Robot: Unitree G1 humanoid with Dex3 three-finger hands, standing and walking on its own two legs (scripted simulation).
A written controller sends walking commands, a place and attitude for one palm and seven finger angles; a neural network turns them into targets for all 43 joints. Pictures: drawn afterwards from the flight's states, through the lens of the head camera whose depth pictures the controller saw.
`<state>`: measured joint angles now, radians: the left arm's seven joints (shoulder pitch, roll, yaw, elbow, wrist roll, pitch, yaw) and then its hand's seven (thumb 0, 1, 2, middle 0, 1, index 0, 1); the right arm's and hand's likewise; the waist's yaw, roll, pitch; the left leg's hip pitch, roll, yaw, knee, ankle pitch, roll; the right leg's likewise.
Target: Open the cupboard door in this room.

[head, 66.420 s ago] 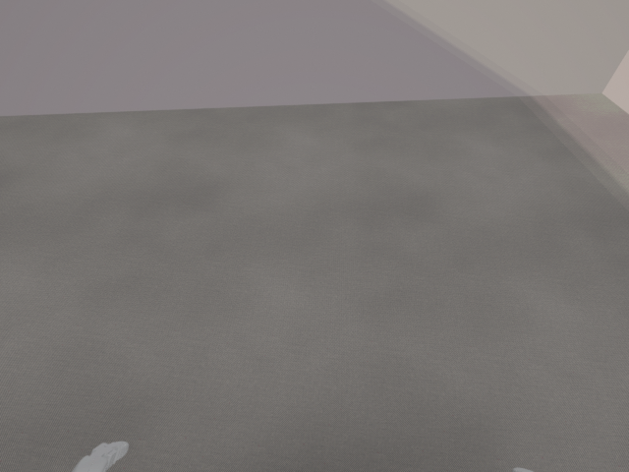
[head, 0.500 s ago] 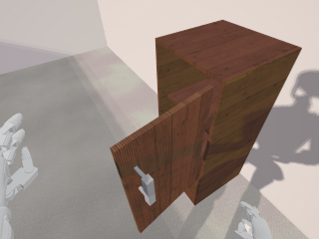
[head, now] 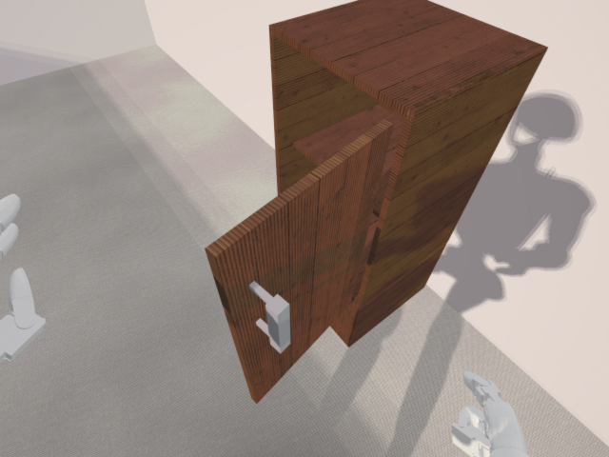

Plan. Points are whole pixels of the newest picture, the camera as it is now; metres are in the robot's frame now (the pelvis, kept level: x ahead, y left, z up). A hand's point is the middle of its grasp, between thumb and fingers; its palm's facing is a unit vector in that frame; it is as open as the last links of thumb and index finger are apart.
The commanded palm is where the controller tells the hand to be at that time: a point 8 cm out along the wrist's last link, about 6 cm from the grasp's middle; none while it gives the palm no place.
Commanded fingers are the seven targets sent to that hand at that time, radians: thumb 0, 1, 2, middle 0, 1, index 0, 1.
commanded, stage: step back with the hand held close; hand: left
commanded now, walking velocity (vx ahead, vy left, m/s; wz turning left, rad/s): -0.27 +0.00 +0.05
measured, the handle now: (269, 317) +0.32 +0.08 -0.03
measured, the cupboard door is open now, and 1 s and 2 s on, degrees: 100 100 100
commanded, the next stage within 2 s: stop stepping back and stand still in 0.62 s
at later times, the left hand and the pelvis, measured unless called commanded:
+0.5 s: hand out of the picture +0.08 +0.31 +0.16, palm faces +0.54 -0.74 -0.41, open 7.4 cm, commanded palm +0.01 +0.34 +0.18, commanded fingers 0.00 0.90 0.90 -0.20 -0.30 -0.20 -0.30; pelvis -0.10 +0.03 -0.02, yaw +6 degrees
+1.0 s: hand out of the picture -0.02 +0.26 +0.17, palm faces +0.40 -0.77 -0.50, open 7.4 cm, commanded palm -0.05 +0.29 +0.18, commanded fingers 0.00 0.90 0.90 -0.20 -0.30 -0.20 -0.30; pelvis -0.20 +0.00 +0.00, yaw -2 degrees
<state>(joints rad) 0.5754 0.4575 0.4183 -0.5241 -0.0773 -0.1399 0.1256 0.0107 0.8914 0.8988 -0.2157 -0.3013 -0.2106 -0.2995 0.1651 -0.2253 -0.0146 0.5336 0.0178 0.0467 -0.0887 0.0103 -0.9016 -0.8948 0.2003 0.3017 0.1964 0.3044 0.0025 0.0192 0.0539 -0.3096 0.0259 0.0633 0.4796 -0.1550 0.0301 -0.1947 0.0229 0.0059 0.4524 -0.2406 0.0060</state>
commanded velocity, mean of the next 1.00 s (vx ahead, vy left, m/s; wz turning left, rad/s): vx -0.17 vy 0.03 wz -0.03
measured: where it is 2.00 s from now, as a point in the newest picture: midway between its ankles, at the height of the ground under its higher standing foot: outside the picture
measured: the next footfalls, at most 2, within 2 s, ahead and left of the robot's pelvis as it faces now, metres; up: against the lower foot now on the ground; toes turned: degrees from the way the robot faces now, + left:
left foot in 0.44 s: +0.02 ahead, +0.12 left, +0.00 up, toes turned +6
right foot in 0.84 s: -0.25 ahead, -0.10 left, +0.00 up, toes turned -2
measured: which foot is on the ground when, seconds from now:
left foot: down 0.00-0.32, up 0.34-0.42, down 0.44-0.84, up 0.86-1.00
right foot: down 0.00-0.46, up 0.48-0.82, down 0.84-1.00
